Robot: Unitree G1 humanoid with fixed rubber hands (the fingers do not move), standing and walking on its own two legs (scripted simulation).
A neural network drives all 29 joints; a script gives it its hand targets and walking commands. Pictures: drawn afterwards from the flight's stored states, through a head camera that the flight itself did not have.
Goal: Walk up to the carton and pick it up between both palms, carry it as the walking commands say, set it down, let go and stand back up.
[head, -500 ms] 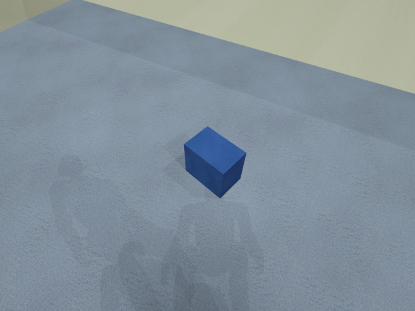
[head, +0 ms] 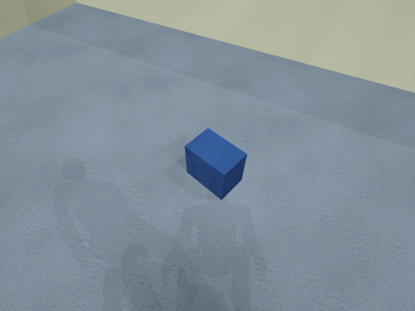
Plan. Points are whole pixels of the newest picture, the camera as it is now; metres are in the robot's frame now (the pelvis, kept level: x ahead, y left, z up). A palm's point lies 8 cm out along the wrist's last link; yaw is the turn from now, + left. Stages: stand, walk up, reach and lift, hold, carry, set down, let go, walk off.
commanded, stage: walk up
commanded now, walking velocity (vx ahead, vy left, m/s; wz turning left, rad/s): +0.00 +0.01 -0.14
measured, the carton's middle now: (214, 163) +0.88 -0.07 -0.65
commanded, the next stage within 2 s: none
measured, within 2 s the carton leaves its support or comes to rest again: neither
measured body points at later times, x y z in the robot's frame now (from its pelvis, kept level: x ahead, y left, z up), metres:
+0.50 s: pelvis +0.00 +0.00 +0.00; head +0.02 +0.00 +0.45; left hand +0.02 +0.23 -0.16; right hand +0.02 -0.23 -0.16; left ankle +0.02 +0.11 -0.73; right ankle +0.00 -0.13 -0.73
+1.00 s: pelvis +0.00 +0.00 +0.00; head +0.03 +0.00 +0.45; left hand +0.01 +0.23 -0.16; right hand +0.03 -0.23 -0.16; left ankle +0.02 +0.11 -0.73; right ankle +0.00 -0.13 -0.73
